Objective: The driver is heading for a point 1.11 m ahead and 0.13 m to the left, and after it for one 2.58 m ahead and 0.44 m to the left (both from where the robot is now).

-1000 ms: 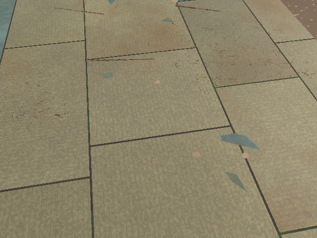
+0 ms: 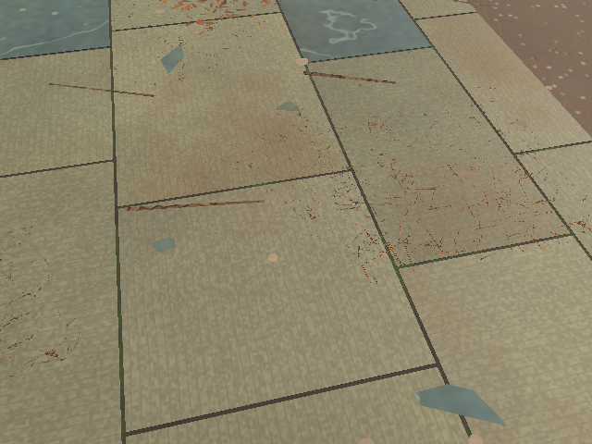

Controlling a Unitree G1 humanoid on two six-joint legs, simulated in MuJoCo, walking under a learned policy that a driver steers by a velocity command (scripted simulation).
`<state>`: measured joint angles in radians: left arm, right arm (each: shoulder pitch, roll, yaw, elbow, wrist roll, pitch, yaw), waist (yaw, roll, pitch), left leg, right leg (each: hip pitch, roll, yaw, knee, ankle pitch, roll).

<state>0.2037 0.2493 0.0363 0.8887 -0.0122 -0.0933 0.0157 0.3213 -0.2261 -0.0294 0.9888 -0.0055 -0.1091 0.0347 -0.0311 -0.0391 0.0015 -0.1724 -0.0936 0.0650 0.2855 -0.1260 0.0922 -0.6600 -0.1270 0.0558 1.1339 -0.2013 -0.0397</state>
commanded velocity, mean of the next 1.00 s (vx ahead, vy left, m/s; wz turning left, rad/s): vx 0.50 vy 0.00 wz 0.00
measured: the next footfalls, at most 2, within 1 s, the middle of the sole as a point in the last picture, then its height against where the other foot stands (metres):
right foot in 0.30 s outside the picture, level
left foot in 0.86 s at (267, 391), level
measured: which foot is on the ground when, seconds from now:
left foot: down 0.00-0.32, up 0.34-0.84, down 0.86-1.00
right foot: up 0.00-0.28, down 0.30-0.88, up 0.90-1.00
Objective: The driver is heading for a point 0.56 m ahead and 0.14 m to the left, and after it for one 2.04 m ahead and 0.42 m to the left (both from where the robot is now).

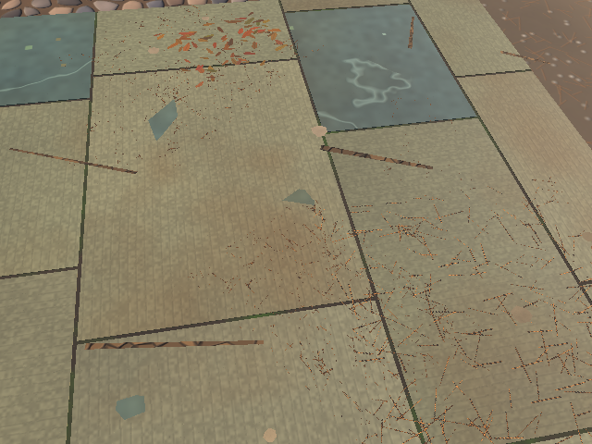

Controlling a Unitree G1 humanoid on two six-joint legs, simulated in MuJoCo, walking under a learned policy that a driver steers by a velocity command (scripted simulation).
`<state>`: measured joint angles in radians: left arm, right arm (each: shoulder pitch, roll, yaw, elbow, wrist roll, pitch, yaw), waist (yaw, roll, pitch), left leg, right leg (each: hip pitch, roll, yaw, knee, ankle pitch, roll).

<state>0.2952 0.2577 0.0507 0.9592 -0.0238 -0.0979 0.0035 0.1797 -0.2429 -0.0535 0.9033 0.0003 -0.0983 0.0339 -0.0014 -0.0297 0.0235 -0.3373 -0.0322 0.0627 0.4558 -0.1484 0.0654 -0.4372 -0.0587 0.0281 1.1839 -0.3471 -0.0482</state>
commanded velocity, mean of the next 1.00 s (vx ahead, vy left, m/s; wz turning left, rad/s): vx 0.45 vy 0.00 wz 0.34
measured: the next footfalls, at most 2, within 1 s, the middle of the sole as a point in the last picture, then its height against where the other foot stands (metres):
right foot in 0.42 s outside the picture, level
left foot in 0.94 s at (228, 389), level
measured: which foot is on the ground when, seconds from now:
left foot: down 0.00-0.42, up 0.44-0.92, down 0.94-1.00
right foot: up 0.00-0.40, down 0.42-0.94, up 0.96-1.00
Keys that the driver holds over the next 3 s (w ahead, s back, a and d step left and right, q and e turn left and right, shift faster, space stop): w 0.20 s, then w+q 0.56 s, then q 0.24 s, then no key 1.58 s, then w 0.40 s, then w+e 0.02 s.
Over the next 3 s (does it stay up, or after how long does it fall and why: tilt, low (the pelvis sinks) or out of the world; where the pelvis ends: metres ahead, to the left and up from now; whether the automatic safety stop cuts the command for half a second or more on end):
stays up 0.68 0.11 0.00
